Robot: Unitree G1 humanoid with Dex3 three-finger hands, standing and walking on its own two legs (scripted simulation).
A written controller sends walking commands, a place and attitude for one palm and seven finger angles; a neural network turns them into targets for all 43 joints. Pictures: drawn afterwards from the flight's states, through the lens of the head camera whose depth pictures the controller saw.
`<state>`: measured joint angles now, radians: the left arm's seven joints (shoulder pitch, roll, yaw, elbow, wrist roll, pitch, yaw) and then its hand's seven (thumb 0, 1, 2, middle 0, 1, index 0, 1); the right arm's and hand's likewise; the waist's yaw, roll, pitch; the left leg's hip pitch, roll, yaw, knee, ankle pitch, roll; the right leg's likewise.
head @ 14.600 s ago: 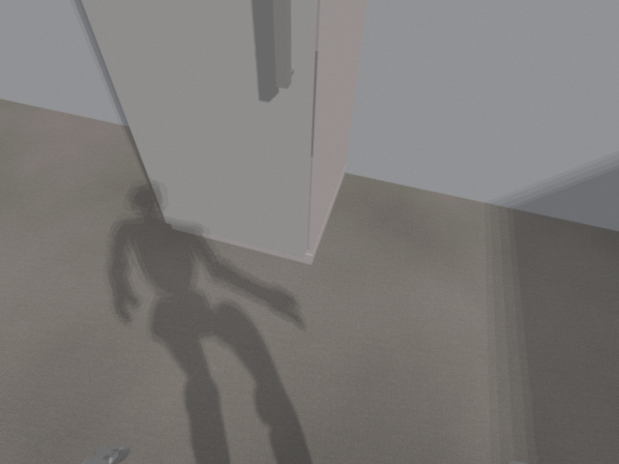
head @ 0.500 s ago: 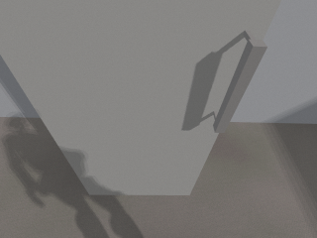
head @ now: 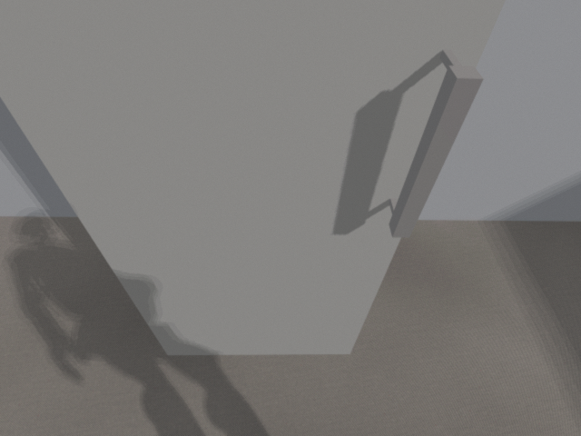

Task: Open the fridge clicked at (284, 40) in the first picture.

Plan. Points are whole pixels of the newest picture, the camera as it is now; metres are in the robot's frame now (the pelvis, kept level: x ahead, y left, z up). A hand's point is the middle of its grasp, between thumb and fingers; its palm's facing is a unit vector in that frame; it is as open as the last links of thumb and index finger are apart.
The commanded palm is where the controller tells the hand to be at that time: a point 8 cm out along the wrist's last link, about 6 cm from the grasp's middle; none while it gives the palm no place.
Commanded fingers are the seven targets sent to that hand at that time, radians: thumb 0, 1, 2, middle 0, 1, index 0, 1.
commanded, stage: look again from close up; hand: right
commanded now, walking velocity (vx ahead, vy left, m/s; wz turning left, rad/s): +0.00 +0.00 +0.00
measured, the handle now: (420, 156) +0.45 -0.15 +0.17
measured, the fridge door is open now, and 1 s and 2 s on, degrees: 0 0 0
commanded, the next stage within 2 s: raise the hand to about handle height in 0.26 s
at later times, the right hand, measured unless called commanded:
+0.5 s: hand out of the picture +0.15 -0.21 -0.05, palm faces +0.24 +0.96 -0.14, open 7.5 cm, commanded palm +0.10 -0.26 -0.05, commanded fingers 0.00 -0.71 -0.82 0.21 0.42 0.21 0.42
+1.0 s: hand (516, 421) +0.16 -0.23 +0.05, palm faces -0.03 +1.00 -0.09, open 9.9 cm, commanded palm +0.13 -0.30 +0.04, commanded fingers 0.00 -0.13 -0.57 0.25 0.80 0.25 0.80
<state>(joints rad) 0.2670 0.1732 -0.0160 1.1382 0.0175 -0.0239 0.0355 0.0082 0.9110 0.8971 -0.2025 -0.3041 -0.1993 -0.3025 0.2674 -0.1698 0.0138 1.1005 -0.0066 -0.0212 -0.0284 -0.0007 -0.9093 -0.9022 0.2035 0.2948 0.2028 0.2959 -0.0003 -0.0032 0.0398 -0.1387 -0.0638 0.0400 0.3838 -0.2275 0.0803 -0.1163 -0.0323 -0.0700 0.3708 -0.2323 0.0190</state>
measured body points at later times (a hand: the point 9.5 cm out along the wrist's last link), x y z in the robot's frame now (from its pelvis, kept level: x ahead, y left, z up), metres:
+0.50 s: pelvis -0.01 -0.02 -0.01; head +0.00 +0.00 +0.44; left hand +0.06 +0.22 -0.14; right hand +0.14 -0.26 -0.04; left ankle -0.01 +0.06 -0.74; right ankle -0.02 -0.13 -0.74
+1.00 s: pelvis -0.04 -0.04 -0.05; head -0.02 -0.05 +0.40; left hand +0.19 +0.15 -0.10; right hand +0.15 -0.29 +0.05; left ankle -0.01 +0.06 -0.74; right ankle -0.02 -0.13 -0.74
